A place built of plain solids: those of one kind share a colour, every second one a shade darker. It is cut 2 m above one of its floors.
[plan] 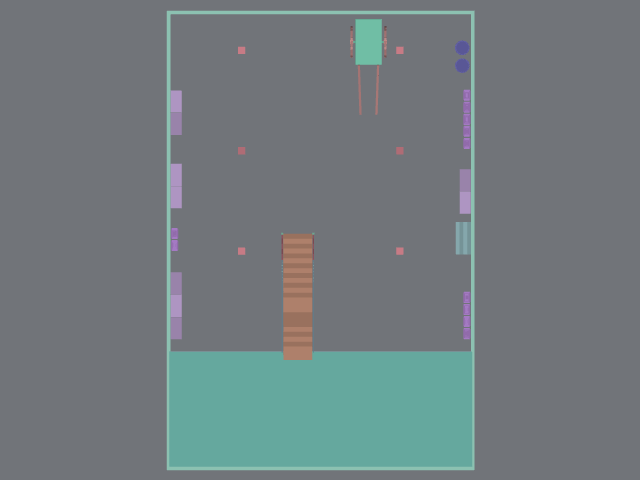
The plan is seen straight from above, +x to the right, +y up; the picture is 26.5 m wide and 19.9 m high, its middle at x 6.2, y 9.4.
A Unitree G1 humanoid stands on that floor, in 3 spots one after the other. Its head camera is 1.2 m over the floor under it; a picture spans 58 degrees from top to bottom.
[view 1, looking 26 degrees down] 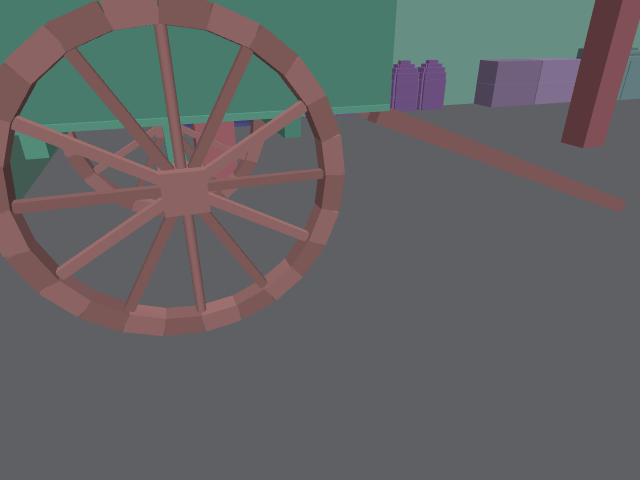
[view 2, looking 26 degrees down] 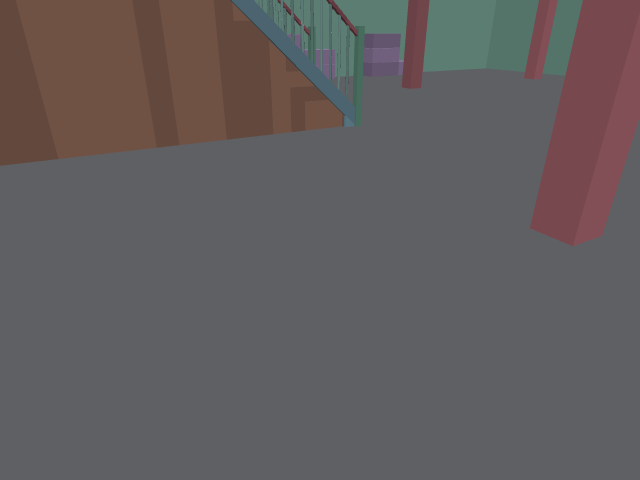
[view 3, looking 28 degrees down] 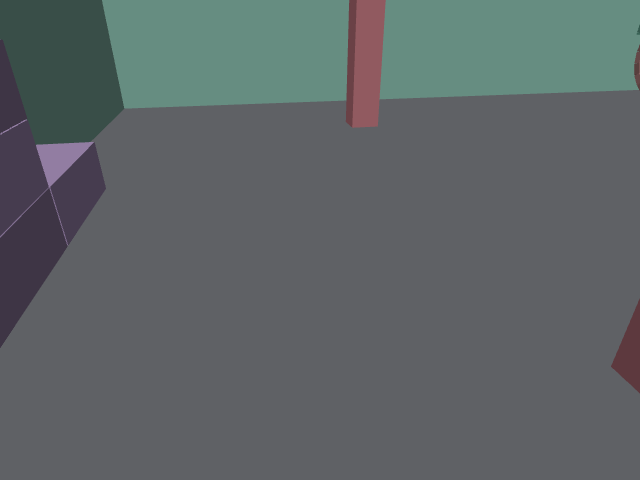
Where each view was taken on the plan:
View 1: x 5.85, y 17.66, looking -20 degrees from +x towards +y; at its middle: cart_rod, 1.91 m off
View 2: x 10.98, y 6.28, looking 151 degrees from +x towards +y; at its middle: ground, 2.74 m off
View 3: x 1.48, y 12.26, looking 79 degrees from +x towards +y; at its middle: ground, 2.56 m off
